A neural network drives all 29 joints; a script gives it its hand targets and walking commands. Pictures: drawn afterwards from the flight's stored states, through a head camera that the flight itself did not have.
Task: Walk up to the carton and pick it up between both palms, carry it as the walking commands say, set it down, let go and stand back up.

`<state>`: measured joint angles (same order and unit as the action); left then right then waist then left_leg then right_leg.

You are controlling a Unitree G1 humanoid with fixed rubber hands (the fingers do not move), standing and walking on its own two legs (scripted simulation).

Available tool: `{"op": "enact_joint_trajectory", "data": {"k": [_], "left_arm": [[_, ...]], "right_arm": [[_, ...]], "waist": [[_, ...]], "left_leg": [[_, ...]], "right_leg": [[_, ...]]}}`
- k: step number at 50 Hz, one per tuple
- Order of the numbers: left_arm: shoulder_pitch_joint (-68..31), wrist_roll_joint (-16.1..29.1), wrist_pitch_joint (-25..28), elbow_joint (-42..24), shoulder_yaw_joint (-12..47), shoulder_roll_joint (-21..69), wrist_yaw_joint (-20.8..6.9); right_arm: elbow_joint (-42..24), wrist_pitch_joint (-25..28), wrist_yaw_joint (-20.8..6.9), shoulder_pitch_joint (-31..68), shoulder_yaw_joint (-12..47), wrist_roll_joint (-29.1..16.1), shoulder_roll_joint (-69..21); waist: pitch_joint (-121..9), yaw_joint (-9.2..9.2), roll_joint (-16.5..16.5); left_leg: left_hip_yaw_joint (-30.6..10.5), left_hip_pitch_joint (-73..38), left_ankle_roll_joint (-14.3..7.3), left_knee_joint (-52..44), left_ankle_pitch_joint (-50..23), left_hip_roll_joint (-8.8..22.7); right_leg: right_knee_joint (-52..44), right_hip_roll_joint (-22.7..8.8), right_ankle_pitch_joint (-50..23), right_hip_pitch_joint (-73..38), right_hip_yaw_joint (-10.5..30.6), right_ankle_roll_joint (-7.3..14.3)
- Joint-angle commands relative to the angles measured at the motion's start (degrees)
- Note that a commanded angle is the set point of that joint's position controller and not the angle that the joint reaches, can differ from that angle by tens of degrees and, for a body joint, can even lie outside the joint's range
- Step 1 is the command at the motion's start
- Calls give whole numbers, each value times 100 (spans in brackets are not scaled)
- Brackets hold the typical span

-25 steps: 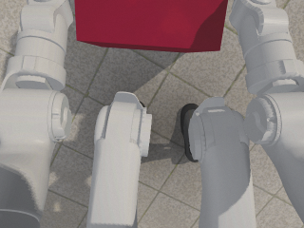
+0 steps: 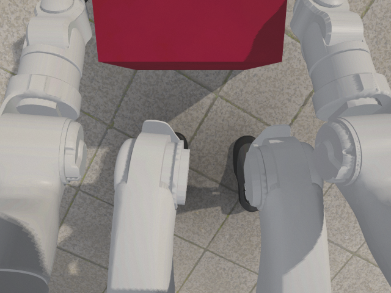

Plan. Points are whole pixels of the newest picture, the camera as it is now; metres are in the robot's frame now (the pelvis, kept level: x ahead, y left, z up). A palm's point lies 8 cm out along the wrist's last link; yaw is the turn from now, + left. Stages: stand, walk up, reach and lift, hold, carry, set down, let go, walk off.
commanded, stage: set down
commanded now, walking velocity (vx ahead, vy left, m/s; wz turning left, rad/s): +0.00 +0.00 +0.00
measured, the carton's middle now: out of the picture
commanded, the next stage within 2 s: none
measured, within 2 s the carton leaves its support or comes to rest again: neither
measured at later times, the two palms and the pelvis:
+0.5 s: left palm out of the picture +0.52 +0.23 -0.16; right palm out of the picture +0.55 -0.11 -0.15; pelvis +0.02 +0.00 +0.00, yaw +0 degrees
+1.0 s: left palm out of the picture +0.52 +0.24 -0.18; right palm out of the picture +0.54 -0.16 -0.17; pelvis +0.01 +0.00 +0.00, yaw -1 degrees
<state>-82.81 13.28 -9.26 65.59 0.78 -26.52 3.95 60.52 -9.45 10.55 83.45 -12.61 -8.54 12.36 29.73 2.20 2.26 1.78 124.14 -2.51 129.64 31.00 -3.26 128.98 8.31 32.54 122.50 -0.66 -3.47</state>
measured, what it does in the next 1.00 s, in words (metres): stands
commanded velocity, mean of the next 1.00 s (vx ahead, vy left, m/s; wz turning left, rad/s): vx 0.00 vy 0.00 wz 0.00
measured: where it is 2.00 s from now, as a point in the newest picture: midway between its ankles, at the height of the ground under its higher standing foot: (210, 184)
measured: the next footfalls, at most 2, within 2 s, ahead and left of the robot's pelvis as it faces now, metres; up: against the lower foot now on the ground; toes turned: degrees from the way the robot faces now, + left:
none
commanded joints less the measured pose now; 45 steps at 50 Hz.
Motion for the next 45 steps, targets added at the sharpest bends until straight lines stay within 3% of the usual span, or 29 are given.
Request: {"op": "enact_joint_trajectory", "data": {"k": [1,2,3,5,6,7,8,9,14,17,19,20,22,24,25,26,27,28,29,30,31,32,33,34,35,38,41,42,45], "left_arm": [[-4474,550,412,-2677,1355,4640,-1381],[-4349,396,385,-2338,1230,4767,-1403],[-4155,531,384,-2273,1327,5014,-1390],[-4175,494,428,-2358,1260,5016,-1302],[-4130,496,411,-1944,1243,4887,-1318],[-3954,312,372,-1641,1033,4755,-1358],[-4078,495,394,-1988,1154,5065,-1391],[-3991,366,406,-1815,1142,4807,-1400],[-3833,342,533,-2035,1063,4741,-1342],[-3806,316,605,-1910,990,4507,-1324],[-3396,205,614,-1690,818,4525,-1325],[-3208,119,644,-1392,650,4291,-1278],[-3304,103,741,-1711,716,4086,-1210],[-3198,205,777,-1540,695,3923,-1156],[-2919,114,821,-1590,415,3226,-1035],[-2525,84,813,-1234,326,3002,-917],[-2618,7,884,-1230,181,2256,-799],[-2292,-6,938,-1351,-76,1724,-651],[-2081,-57,940,-1237,-10,1427,-586],[-1786,-115,990,-1092,-460,355,-379],[-1601,-86,1014,-1194,-465,203,-293],[-1561,-167,1046,-1056,-585,-232,-155],[-1292,-218,951,-504,-591,-157,-156],[-1139,-103,1002,-1159,-527,-63,-165],[-1265,-148,1022,-1279,-523,-222,-139],[-1113,-83,999,-1614,-560,-602,-83],[-1322,-79,903,-1744,-596,-668,-52],[-1220,186,861,-1906,-422,-429,-74],[-1526,115,729,-2139,-671,-904,-47]], "right_arm": [[-928,72,-1406,2594,1534,-248,-5189],[-919,83,-1433,2844,1440,-273,-5208],[-1341,166,-1427,3135,1485,-319,-4950],[-1210,194,-1444,2966,1560,-364,-4982],[-716,136,-1440,2846,1261,-170,-5008],[-511,118,-1474,2708,1338,-90,-5080],[-981,154,-1480,2945,1250,-78,-4857],[-665,155,-1508,2890,1314,-109,-4857],[-699,202,-1453,2511,1242,94,-4940],[-515,217,-1412,2411,1281,121,-4878],[-743,318,-1383,2367,1284,83,-4642],[-539,324,-1355,2261,1240,122,-4511],[-401,379,-1275,2002,1217,180,-4334],[-543,447,-1186,2043,1086,190,-3991],[-617,481,-1093,1658,1122,242,-3477],[-486,581,-973,1608,848,307,-2734],[-422,594,-862,1541,862,251,-2471],[-488,656,-663,1331,695,201,-1733],[-385,641,-614,1000,739,101,-1608],[-263,695,-472,729,694,117,-661],[-600,734,-367,800,828,-108,-466],[-407,734,-255,763,771,-141,-214],[-164,708,-219,686,758,-171,-178],[-876,843,-164,703,662,-180,50],[-876,868,-161,667,660,-260,15],[-1057,857,-67,474,505,-403,260],[-934,836,-26,444,334,-516,516],[-1279,825,-41,469,516,-627,502],[-1236,704,-102,713,578,-867,666]], "waist": [[-8651,-62,-404],[-8502,39,-616],[-8753,-84,-643],[-8738,78,-632],[-8246,-198,-463],[-7807,32,-291],[-7934,-141,-475],[-7763,45,-515],[-7864,-28,-487],[-7728,-57,-110],[-7646,122,-308],[-7413,134,-176],[-7439,158,-374],[-7683,-3,-352],[-7615,176,-177],[-7448,-141,-222],[-7395,156,-254],[-7563,40,-140],[-7550,138,-436],[-7443,306,-234],[-7870,270,-69],[-7721,503,-233],[-7592,323,-90],[-7812,215,-264],[-8124,221,-273],[-8819,460,-576],[-9339,212,-855],[-9608,74,-547],[-9944,307,-684]], "left_leg": [[-476,-3984,110,-1195,-2103,-80],[-440,-3874,137,-1218,-1741,-40],[-423,-4038,159,-1186,-1858,-106],[-484,-4252,160,-1238,-1977,-164],[-606,-3959,118,-1228,-1646,-62],[-572,-3750,98,-1295,-1564,-77],[-540,-3719,133,-1284,-1525,-90],[-487,-3528,130,-1241,-1556,-79],[-461,-3435,147,-1131,-1926,-131],[-462,-2935,96,-1133,-1830,-101],[-407,-2910,137,-1103,-1912,-83],[-379,-2743,60,-1126,-1685,-128],[-352,-2544,137,-1092,-1776,-125],[-313,-2797,176,-1091,-1946,-99],[-367,-2818,127,-1037,-1971,-45],[-405,-2650,179,-1110,-1859,33],[-308,-2602,166,-1128,-1707,-2],[-318,-2687,137,-1141,-1750,48],[-381,-2838,118,-1201,-1812,143],[-262,-2930,181,-1192,-1734,130],[-224,-2755,137,-1140,-1837,198],[-313,-2889,118,-1266,-1804,173],[-377,-2815,107,-1307,-1816,225],[-419,-3016,101,-1219,-2003,199],[-455,-3370,88,-1201,-2042,238],[-515,-3891,126,-1228,-2347,236],[-648,-4717,264,-1319,-2698,306],[-656,-4738,203,-1187,-2626,287],[-649,-5143,221,-1138,-2764,312]], "right_leg": [[-822,-50,-1430,-2089,-127,407],[-814,-69,-1175,-2017,-73,481],[-782,-75,-1222,-1859,-174,469],[-694,-57,-1261,-1547,-222,454],[-789,-135,-978,-1562,-180,512],[-824,-94,-921,-1541,-237,461],[-775,-103,-900,-1535,-158,489],[-711,-130,-943,-1561,-181,467],[-776,-71,-1208,-1551,-156,485],[-811,-100,-1337,-1740,-36,483],[-751,-92,-1351,-1723,-116,437],[-830,-82,-1220,-1735,-24,421],[-712,-87,-1395,-1619,-2,422],[-842,-101,-1530,-1879,-102,378],[-752,-96,-1456,-1746,-43,336],[-793,-119,-1384,-1573,-86,375],[-866,-153,-1273,-1761,-61,281],[-896,-156,-1294,-1927,-98,293],[-847,-152,-1290,-1868,-50,246],[-994,-228,-1152,-1832,-41,280],[-1069,-287,-1385,-2205,103,233],[-1038,-255,-1259,-2058,32,185],[-1110,-297,-1251,-1963,61,196],[-1027,-282,-1345,-1926,7,181],[-958,-325,-1307,-1990,-47,150],[-971,-324,-1316,-2094,-4,183],[-970,-333,-1330,-1736,-232,167],[-953,-432,-1358,-1862,-272,188],[-906,-404,-1223,-2004,-209,209]]}}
